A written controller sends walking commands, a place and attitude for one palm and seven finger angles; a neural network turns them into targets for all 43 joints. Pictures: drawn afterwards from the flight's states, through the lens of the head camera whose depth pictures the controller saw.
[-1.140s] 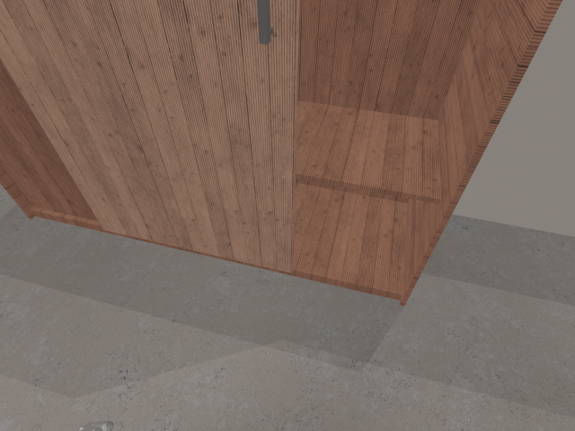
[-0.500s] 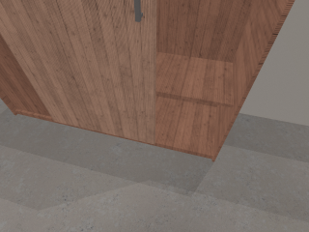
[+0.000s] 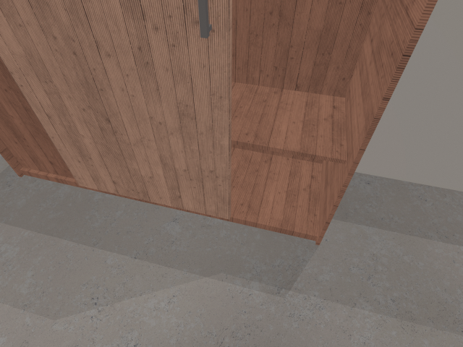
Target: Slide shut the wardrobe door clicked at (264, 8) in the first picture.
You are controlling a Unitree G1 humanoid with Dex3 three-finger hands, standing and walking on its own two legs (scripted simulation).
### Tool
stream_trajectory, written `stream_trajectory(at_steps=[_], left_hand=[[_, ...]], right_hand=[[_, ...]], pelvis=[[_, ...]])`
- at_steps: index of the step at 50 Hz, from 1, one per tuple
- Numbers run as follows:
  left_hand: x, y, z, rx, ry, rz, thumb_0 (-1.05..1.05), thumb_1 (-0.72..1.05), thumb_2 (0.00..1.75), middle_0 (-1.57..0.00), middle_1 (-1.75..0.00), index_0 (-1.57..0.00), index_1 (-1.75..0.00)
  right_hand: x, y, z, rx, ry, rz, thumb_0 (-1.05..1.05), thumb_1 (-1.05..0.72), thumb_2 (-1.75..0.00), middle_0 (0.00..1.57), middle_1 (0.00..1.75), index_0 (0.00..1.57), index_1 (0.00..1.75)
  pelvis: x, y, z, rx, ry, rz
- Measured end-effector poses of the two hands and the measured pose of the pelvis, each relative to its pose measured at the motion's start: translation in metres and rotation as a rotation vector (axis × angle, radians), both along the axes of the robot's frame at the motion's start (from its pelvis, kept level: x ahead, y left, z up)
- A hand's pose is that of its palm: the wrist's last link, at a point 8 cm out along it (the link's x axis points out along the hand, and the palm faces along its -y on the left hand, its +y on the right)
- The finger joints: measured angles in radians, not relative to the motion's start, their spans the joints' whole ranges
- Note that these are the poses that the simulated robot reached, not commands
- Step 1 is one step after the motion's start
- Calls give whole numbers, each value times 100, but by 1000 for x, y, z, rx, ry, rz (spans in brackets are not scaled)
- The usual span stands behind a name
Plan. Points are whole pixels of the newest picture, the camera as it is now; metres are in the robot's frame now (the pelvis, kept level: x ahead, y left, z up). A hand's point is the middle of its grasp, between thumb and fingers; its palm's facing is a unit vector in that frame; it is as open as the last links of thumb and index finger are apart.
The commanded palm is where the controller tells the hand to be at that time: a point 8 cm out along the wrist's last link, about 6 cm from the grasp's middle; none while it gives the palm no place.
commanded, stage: look at it before walking up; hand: left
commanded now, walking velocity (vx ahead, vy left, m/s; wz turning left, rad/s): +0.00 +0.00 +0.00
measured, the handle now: out of the picture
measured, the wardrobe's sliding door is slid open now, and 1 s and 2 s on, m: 0.44 0.44 0.44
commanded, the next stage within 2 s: turn to face it in 0.30 s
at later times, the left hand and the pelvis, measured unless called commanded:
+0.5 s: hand out of the picture +0.07 +0.25 -0.15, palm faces -0.01 -0.94 -0.34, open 7.4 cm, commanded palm none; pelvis +0.00 +0.00 +0.00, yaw +0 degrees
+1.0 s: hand out of the picture +0.06 +0.19 -0.18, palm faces -0.12 -0.97 -0.22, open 7.4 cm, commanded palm none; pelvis -0.01 +0.01 -0.02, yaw -7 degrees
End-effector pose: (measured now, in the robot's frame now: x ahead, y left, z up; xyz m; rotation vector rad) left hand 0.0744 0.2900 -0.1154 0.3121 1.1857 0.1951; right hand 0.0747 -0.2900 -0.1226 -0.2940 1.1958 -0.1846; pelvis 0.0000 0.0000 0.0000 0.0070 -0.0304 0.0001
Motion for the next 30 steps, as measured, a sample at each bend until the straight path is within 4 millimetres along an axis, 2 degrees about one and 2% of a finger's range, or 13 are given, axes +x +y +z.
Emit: stream_trajectory(at_steps=[19,30], left_hand=[[-12,3,-3,-1,41,18,1,90,90,-21,-30,-20,-30],[-11,2,-4,1,50,7,1,90,90,-21,-30,-20,-30]], right_hand=[[-3,1,0,-4,31,3,0,-90,-90,21,30,20,30],[-2,3,-1,-1,-2,-24,0,-90,-90,21,30,20,30]], pelvis=[[2,1,1,-1,2,5],[1,2,-1,-3,1,-30]])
